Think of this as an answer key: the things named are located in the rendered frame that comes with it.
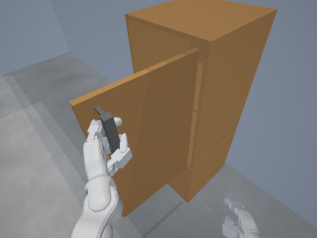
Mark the handle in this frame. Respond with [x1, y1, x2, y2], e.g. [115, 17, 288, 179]
[93, 104, 120, 154]

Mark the right robot hand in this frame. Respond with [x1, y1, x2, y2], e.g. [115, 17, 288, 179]
[222, 197, 260, 238]

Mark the cupboard door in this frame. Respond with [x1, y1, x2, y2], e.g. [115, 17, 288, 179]
[69, 48, 199, 218]

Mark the robot left forearm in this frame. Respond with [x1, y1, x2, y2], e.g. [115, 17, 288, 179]
[70, 176, 123, 238]

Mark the left robot hand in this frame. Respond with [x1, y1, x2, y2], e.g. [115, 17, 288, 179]
[83, 117, 133, 181]

